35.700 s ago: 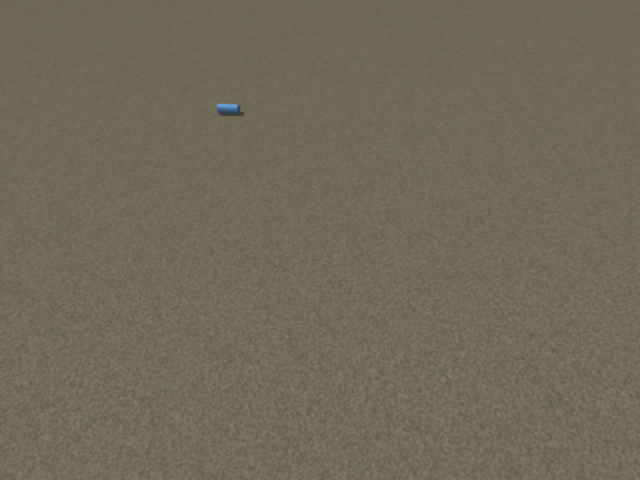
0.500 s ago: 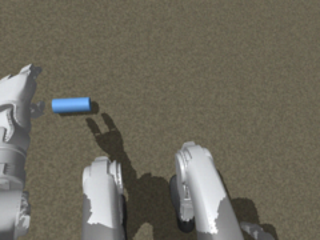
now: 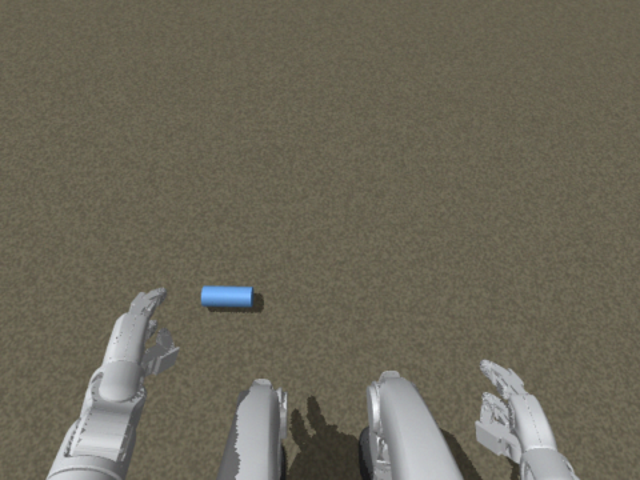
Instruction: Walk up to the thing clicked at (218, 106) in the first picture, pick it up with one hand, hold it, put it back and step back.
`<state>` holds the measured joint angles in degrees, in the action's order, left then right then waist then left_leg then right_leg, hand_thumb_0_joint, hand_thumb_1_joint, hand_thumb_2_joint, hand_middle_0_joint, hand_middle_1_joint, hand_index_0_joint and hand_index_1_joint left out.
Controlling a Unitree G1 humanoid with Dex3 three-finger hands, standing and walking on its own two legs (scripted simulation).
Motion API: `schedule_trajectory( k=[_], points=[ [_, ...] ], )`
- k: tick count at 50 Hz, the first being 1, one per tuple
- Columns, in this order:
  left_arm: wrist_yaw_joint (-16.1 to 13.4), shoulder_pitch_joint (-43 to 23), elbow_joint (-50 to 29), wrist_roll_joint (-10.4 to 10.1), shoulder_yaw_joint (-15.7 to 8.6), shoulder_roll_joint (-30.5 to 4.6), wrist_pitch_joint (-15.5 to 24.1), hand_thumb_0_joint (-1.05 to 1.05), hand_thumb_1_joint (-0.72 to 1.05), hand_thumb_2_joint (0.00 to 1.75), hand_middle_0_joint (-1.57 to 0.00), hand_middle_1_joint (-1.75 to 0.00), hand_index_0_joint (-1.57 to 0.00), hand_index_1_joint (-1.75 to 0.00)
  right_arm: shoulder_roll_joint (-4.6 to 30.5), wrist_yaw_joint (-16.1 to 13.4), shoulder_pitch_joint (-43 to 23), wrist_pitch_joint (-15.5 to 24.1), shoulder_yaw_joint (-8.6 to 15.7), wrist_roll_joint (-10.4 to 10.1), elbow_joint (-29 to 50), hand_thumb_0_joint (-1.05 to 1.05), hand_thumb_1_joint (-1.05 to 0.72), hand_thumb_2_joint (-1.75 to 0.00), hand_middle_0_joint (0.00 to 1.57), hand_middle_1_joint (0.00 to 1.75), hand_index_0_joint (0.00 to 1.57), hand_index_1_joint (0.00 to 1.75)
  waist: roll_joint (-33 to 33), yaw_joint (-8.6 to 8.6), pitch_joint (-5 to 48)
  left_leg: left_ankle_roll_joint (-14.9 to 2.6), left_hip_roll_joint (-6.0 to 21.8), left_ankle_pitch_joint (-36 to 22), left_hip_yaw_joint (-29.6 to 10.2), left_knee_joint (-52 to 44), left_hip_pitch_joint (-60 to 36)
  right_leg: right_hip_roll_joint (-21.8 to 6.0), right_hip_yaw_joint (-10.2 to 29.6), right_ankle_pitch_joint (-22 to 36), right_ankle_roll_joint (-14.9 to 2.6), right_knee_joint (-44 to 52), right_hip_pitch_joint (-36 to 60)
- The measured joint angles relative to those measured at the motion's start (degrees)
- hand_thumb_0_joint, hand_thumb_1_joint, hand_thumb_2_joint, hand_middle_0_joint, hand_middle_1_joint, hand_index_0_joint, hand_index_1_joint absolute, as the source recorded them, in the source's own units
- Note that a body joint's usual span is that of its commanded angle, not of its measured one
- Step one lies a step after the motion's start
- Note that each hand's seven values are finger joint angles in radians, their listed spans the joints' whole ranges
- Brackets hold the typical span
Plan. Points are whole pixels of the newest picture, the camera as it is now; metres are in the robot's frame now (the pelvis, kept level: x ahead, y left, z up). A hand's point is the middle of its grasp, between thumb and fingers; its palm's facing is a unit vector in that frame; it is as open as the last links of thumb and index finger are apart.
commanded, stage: home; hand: left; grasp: from above
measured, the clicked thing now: (228, 296) +0.54 +0.23 -0.56
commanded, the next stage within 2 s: none
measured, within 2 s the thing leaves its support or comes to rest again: neither
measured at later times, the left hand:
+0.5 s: hand (130, 397) +0.23 +0.18 +0.08, palm faces +0.09 -0.97 -0.21, open 7.4 cm
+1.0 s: hand (119, 407) +0.22 +0.19 +0.09, palm faces +0.08 -0.97 -0.21, open 7.4 cm
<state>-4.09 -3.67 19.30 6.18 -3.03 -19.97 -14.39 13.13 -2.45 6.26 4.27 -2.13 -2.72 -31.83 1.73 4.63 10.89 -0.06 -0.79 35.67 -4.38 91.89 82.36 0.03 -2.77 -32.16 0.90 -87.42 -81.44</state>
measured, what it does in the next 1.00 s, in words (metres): rises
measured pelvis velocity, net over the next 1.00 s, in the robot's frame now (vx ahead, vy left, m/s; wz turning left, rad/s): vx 0.06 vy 0.00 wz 0.04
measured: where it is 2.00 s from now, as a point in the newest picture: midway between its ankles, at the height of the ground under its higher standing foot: outside the picture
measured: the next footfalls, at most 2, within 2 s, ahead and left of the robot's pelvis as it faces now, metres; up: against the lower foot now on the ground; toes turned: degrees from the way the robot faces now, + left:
none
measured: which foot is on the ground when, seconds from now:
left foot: down 0.00-1.00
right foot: down 0.00-1.00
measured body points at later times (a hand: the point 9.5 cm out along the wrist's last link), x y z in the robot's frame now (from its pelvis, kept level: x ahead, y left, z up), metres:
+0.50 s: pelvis +0.06 +0.00 +0.13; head +0.08 +0.00 +0.58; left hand +0.22 +0.23 +0.10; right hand +0.22 -0.25 +0.06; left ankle +0.06 +0.11 -0.55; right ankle +0.08 -0.13 -0.55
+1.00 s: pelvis +0.06 +0.00 +0.13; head +0.08 +0.01 +0.58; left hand +0.21 +0.24 +0.10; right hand +0.23 -0.24 +0.07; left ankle +0.06 +0.11 -0.55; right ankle +0.08 -0.13 -0.55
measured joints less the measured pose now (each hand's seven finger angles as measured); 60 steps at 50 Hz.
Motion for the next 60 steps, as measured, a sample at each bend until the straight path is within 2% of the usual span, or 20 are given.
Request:
schedule_trajectory(
  k=[7, 11, 15, 22, 28, 38, 60],
  points=[
    [-0.6, 8.48, -6.3, -6.68, -0.61, 3.52, -4.6, 0.02, 0.9, 0.9, -0.21, -0.3, -0.2, -0.3, -0.9, -2.96, 3.49, 1.59, -1.3, -0.22, -0.28, 0.01, -0.9, -0.89, 0.2, 0.3, 0.2, 0.3, 0.14, -0.17, -0.61, 0.24, 0.61, -1.95, -0.04, -10.9, -13.24, 0.43, -0.06, 1.91, -0.36, 10.8, 13.18],
    [-0.56, 13.59, -10.23, -8.95, -0.8, 5.04, -6.62, 0.02, 0.9, 0.9, -0.21, -0.3, -0.2, -0.3, -0.89, -4.71, 6.07, 2.57, -1.63, -0.13, 0.02, 0.01, -0.9, -0.89, 0.2, 0.3, 0.2, 0.3, 0.35, -0.11, -0.81, 0.36, 0.84, -3.25, -0.11, -17.11, -20.65, 0.58, -0.14, 3.15, -0.52, 17.01, 20.66],
    [-0.41, 19.21, -14.96, -10.29, -0.58, 6.09, -8.25, 0.02, 0.9, 0.9, -0.21, -0.3, -0.2, -0.3, -0.73, -6.17, 8.5, 3.54, -1.6, 0.09, 0.77, 0.01, -0.9, -0.89, 0.2, 0.3, 0.2, 0.3, 0.67, -0.11, -1.09, 0.37, 1.06, -4.5, -0.2, -22.93, -27.8, 0.73, -0.23, 4.39, -0.61, 22.95, 27.94],
    [0.28, 29.11, -23.35, -10.59, 0.76, 6.96, -9.99, 0.02, 0.9, 0.9, -0.2, -0.3, -0.2, -0.3, -0.32, -7.83, 11.35, 5.36, -0.91, 0.52, 2.33, 0.01, -0.9, -0.89, 0.2, 0.3, 0.2, 0.29, 1.47, -0.64, -0.42, 0.26, 1.25, -6.1, -0.05, -30.8, -37.78, 0.82, -0.1, 6.0, -0.58, 30.93, 38.02],
    [1.45, 33.23, -26.88, -10.19, 1.25, 7.11, -10.83, 0.02, 0.9, 0.9, -0.2, -0.3, -0.2, -0.3, -0.17, -8.32, 11.08, 6.93, -0.47, 1.04, 2.8, 0.01, -0.9, -0.89, 0.2, 0.3, 0.2, 0.29, 1.72, -1.65, -0.1, 0.15, 1.03, -6.5, -0.07, -33.47, -42.11, 0.57, -0.13, 6.22, -0.47, 33.48, 42.4],
    [2.81, 32.35, -26.0, -9.47, 1.27, 7.06, -11.09, 0.02, 0.9, 0.9, -0.2, -0.3, -0.2, -0.3, -0.19, -7.96, 9.21, 8.93, -0.57, 1.77, 2.53, 0.01, -0.9, -0.89, 0.2, 0.3, 0.2, 0.3, 0.94, -2.62, -1.55, 0.1, 0.7, -6.64, -0.29, -33.76, -43.5, 0.24, -0.35, 6.14, -0.37, 33.65, 43.89],
    [2.73, 32.06, -25.84, -9.51, 1.24, 6.84, -10.63, 0.02, 0.9, 0.9, -0.2, -0.3, -0.2, -0.3, -0.36, -7.6, 11.28, 8.72, -0.38, 1.93, 0.93, 0.02, -0.9, -0.89, 0.2, 0.3, 0.2, 0.3, 1.19, -2.08, -1.87, -0.21, 0.8, -6.63, 0.39, -33.7, -43.74, 0.33, 0.33, 6.47, -0.04, 33.78, 43.98]
  ],
)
